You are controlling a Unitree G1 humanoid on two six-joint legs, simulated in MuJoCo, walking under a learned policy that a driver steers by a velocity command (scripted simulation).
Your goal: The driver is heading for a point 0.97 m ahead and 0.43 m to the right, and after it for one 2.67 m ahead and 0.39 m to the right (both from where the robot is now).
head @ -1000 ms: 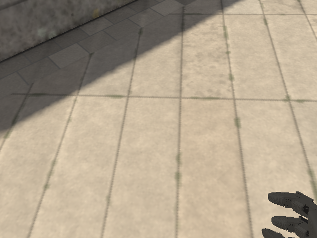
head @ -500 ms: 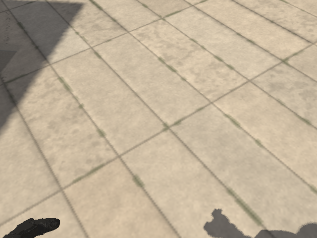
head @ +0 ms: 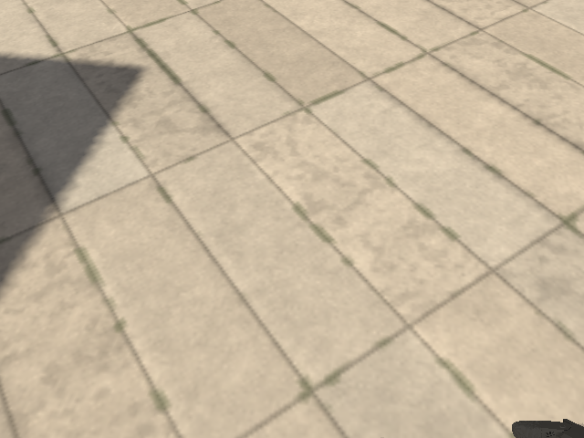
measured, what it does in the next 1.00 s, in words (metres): walks ahead, turning right: left foot, then right foot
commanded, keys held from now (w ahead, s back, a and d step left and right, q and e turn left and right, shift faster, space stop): w+e+shift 0.96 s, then q+shift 0.04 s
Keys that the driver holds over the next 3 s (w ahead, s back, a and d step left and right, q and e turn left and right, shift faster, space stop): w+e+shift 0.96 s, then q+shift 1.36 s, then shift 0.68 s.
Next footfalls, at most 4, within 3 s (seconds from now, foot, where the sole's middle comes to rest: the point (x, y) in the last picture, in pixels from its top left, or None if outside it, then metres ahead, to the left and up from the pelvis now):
0.16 left None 0.43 0.15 -0.77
0.64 right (417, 345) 0.76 -0.20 -0.77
1.06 left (460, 213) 1.21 -0.36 -0.77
1.48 right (542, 228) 1.16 -0.59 -0.77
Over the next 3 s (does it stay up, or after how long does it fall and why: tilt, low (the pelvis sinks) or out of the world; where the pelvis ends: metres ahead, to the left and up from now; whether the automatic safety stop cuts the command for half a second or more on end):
stays up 1.19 -0.42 0.00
